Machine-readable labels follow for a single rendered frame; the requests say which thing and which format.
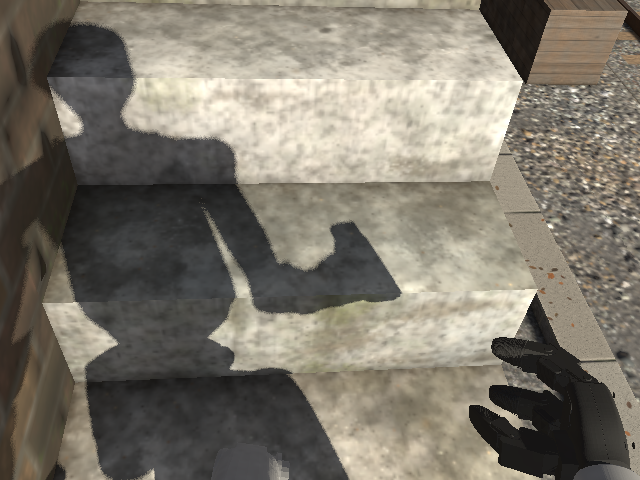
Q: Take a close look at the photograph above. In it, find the left robot thigh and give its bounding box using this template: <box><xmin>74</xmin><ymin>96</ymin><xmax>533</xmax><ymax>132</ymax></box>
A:
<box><xmin>212</xmin><ymin>442</ymin><xmax>290</xmax><ymax>480</ymax></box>

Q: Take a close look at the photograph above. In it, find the robot right hand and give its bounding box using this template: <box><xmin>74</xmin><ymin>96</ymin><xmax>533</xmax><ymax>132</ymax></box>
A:
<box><xmin>469</xmin><ymin>337</ymin><xmax>635</xmax><ymax>480</ymax></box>

